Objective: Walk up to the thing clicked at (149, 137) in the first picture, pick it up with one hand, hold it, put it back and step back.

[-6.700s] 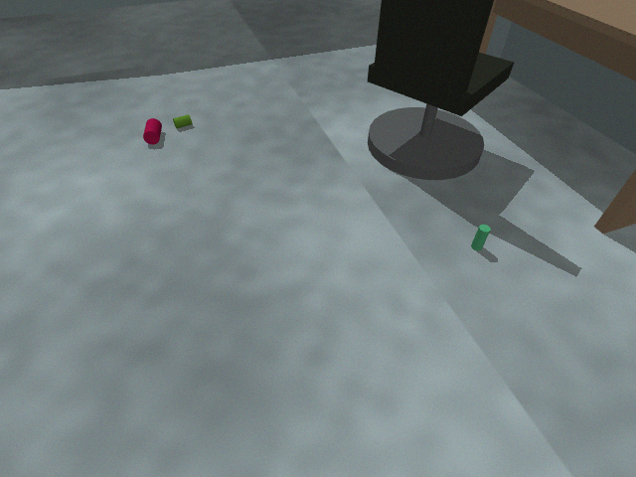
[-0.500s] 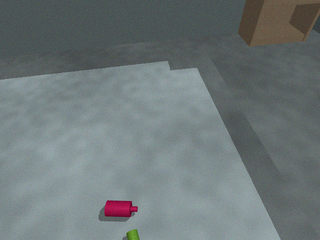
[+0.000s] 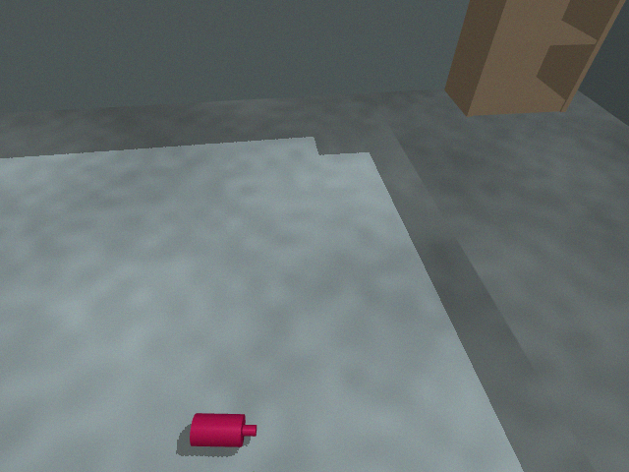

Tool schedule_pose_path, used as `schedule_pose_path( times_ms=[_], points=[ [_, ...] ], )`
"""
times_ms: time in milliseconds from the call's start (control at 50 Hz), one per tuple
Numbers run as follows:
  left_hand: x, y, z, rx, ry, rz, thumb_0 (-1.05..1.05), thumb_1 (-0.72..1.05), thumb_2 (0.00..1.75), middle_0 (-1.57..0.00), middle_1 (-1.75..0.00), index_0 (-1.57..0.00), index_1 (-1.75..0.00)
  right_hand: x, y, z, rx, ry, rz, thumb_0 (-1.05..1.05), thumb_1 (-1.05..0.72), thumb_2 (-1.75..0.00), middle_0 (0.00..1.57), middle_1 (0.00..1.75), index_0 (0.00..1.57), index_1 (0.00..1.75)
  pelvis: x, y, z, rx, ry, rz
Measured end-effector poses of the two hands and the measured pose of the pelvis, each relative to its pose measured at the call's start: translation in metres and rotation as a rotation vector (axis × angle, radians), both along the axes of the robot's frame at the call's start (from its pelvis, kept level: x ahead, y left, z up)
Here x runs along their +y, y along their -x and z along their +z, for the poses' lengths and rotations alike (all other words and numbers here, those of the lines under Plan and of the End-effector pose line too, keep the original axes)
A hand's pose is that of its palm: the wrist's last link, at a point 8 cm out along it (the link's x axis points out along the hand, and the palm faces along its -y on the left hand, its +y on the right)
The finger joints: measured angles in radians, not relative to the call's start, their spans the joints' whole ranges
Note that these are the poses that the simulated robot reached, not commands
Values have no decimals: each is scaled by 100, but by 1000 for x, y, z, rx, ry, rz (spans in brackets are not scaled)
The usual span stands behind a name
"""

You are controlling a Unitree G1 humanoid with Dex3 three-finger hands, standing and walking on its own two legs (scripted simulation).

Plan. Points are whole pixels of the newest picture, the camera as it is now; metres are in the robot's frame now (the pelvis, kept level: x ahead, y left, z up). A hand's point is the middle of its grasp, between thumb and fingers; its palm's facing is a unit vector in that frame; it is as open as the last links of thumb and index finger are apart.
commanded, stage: walk up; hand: left
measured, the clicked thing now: (225, 429) +0.44 +0.24 -0.74
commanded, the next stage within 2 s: stand in 0.84 s
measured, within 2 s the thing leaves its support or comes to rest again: neither
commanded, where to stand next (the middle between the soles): +0.04 +0.04 m, yaw -2 degrees
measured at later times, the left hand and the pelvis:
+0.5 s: hand out of the picture +0.09 +0.26 -0.15, palm faces -0.02 -0.93 -0.36, open 7.4 cm; pelvis +0.01 +0.00 +0.00, yaw +0 degrees
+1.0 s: hand out of the picture +0.11 +0.25 -0.15, palm faces -0.01 -0.94 -0.35, open 7.4 cm; pelvis +0.02 +0.00 +0.00, yaw +0 degrees
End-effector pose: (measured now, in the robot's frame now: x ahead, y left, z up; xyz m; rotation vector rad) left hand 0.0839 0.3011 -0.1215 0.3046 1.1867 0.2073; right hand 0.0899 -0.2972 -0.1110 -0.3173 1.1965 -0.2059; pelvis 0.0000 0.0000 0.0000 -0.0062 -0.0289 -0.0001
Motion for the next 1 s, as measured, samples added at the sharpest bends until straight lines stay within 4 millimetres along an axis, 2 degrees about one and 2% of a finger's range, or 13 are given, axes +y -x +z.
schedule_pose_path(
  times_ms=[140, 380, 560, 840, 1000],
  points=[
    [5, 0, 6, 19, -19, -1, 1, 91, 90, -20, -30, -20, -30, -3, -5, 0, -5, 0, -9, 0, -90, -89, 20, 30, 21, 30, 1, -3, 2, 1, -2, -1],
    [4, 3, 7, 47, -25, 5, 1, 91, 90, -20, -30, -20, -30, -1, 4, -6, 39, -16, -19, 0, -90, -89, 20, 30, 21, 30, 1, -9, 3, 2, -5, -1],
    [0, -2, 6, 48, -18, 1, 1, 91, 90, -20, -30, -20, -30, -1, 6, -7, 57, -20, -28, 0, -90, -89, 20, 30, 21, 30, 1, -13, 3, 4, -5, -1],
    [-2, -17, 7, 26, -16, -9, 1, 90, 90, -20, -30, -20, -30, -3, -2, -5, 39, -11, -30, 0, -90, -89, 20, 30, 21, 30, 0, -19, 3, 6, -6, -3],
    [-3, -17, 6, 27, -13, -3, 1, 91, 90, -20, -30, -20, -30, -3, -8, -1, 21, -3, -9, 0, -90, -89, 20, 30, 21, 30, -3, -18, 4, 5, -5, -3]
  ],
)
